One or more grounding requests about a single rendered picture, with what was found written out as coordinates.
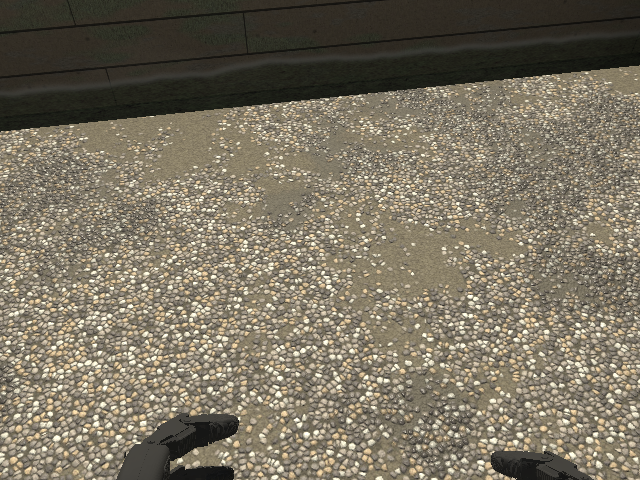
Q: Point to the robot right hand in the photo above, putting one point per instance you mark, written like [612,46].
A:
[535,466]

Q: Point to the robot left hand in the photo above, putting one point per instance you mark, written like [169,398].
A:
[150,460]

